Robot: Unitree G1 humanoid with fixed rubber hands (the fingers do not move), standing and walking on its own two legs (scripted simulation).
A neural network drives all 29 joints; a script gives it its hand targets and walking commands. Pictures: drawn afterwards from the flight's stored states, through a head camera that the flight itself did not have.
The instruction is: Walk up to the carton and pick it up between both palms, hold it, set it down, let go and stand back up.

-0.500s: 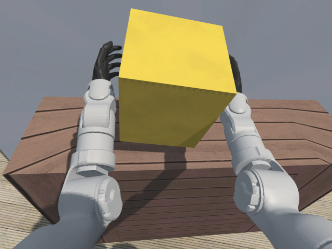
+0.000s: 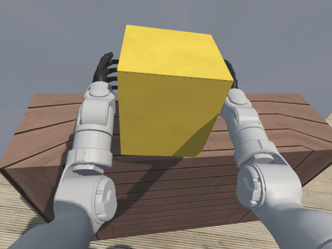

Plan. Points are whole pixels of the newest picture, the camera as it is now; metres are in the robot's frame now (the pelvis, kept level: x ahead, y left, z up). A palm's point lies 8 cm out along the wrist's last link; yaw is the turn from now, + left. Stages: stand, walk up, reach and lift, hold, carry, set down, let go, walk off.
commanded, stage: reach and lift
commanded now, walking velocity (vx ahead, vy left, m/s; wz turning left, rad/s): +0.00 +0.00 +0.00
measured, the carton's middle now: (165, 95) +0.43 -0.04 +0.16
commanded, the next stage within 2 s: hold in 1.46 s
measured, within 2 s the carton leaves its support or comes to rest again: neither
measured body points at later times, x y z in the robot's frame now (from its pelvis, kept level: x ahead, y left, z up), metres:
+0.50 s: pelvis -0.01 +0.00 +0.00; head -0.05 +0.04 +0.44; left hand +0.42 +0.15 +0.22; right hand +0.41 -0.16 +0.22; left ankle +0.04 +0.13 -0.75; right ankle +0.02 -0.11 -0.75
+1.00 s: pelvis -0.01 +0.02 +0.00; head -0.05 +0.05 +0.44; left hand +0.42 +0.14 +0.26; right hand +0.40 -0.17 +0.27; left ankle +0.04 +0.13 -0.75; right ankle +0.02 -0.11 -0.75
